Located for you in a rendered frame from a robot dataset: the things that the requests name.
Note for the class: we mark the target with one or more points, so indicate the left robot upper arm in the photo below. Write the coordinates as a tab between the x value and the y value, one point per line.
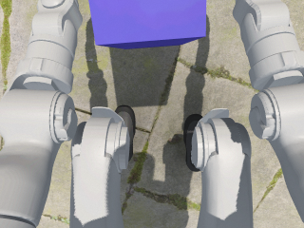
33	123

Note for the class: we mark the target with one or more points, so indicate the right robot forearm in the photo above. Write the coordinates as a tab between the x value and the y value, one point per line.
270	43

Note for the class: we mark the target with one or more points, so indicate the right robot upper arm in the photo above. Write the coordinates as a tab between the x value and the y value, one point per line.
277	115

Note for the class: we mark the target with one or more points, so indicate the left robot forearm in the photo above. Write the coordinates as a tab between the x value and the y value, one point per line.
51	48

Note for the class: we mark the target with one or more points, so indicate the robot left foot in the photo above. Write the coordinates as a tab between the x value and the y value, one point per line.
128	115

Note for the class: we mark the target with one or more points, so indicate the right robot thigh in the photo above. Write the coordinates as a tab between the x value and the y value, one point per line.
226	182

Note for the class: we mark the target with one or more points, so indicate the carton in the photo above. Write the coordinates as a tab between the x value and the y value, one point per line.
129	24

